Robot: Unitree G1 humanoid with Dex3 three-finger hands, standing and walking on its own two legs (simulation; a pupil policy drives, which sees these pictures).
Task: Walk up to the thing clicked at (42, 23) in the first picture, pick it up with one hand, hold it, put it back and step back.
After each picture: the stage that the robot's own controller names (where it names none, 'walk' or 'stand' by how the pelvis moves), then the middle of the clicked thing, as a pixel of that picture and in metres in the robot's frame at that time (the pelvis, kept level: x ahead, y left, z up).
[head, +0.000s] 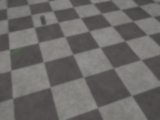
stand; (43, 20) +1.90 +0.52 -0.72
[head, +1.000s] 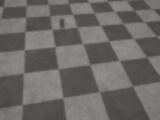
walk; (62, 23) +1.80 +0.20 -0.70
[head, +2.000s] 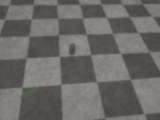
walk; (72, 49) +1.20 +0.06 -0.72
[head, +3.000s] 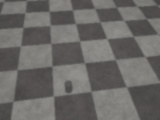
walk; (68, 87) +0.77 +0.08 -0.72
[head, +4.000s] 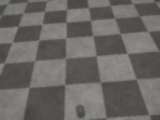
stand; (80, 111) +0.55 +0.09 -0.71
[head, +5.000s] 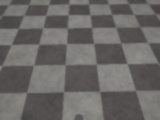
stand; out of the picture +0.51 +0.03 -0.72
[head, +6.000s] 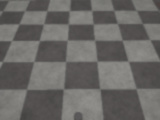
stand; (78, 118) +0.50 +0.04 -0.72
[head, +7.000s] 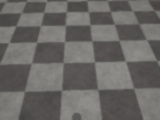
stand; (76, 119) +0.50 +0.05 -0.73
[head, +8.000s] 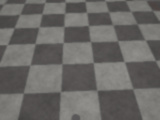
stand; out of the picture +0.50 +0.07 -0.73
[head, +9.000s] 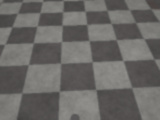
stand; out of the picture +0.49 +0.07 -0.73
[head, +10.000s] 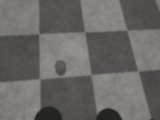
go down; (60, 68) +0.54 +0.10 -0.50
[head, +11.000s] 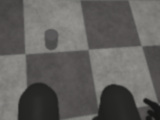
go down; (51, 40) +0.59 +0.15 -0.32
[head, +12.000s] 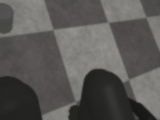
close in; (3, 19) +0.57 +0.21 -0.23
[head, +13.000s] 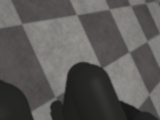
close; out of the picture +0.57 +0.23 -0.22
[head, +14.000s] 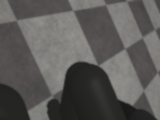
close; out of the picture +0.56 +0.24 -0.22
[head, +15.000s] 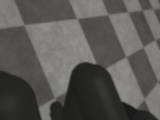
lift; out of the picture +0.56 +0.24 -0.22
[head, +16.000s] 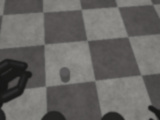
lift; (65, 75) +0.56 +0.10 -0.51
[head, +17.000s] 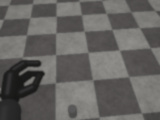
go down; (72, 111) +0.52 +0.08 -0.68
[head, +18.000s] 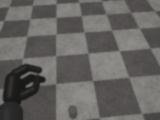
stand; (72, 112) +0.52 +0.08 -0.68
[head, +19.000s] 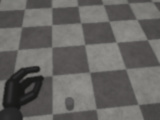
stand; (69, 104) +0.53 +0.08 -0.66
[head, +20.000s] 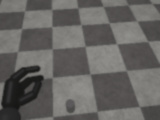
stand; (70, 106) +0.52 +0.08 -0.65
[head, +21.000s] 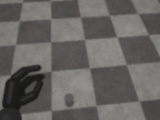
stand; (69, 100) +0.52 +0.08 -0.64
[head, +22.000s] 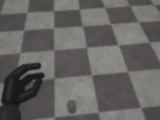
stand; (71, 107) +0.52 +0.07 -0.66
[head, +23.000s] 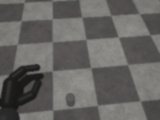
stand; (70, 100) +0.52 +0.08 -0.64
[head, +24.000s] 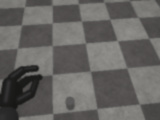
stand; (70, 103) +0.52 +0.08 -0.66
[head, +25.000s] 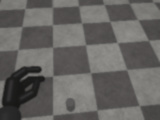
stand; (70, 105) +0.52 +0.08 -0.66
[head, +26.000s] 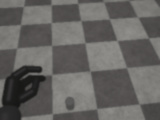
stand; (69, 103) +0.51 +0.08 -0.65
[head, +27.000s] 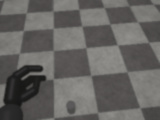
stand; (71, 107) +0.52 +0.08 -0.67
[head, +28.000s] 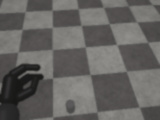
stand; (70, 106) +0.52 +0.07 -0.66
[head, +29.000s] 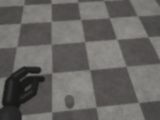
stand; (69, 102) +0.52 +0.08 -0.66
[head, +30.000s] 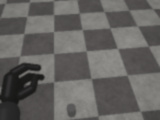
stand; (71, 110) +0.51 +0.07 -0.67
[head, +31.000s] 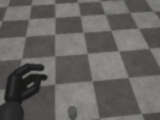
stand; (72, 113) +0.51 +0.08 -0.68
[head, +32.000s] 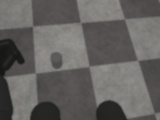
crouch; (56, 60) +0.57 +0.11 -0.45
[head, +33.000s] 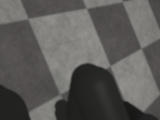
lower; out of the picture +0.56 +0.23 -0.23
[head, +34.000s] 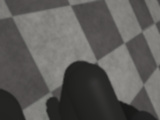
lower; out of the picture +0.56 +0.25 -0.22
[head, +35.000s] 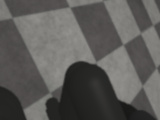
lower; out of the picture +0.56 +0.25 -0.22
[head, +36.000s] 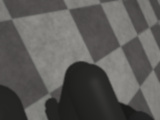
lower; out of the picture +0.57 +0.25 -0.22
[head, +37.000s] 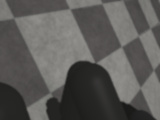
loosen; out of the picture +0.56 +0.25 -0.22
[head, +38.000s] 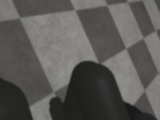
withdraw; out of the picture +0.57 +0.25 -0.22
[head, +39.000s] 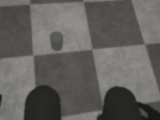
walk; (56, 41) +0.60 +0.14 -0.37
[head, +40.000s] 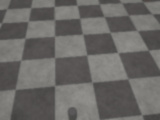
stand; (72, 114) +0.52 +0.07 -0.66
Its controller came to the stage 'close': yes
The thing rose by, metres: 0.00
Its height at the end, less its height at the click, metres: +0.00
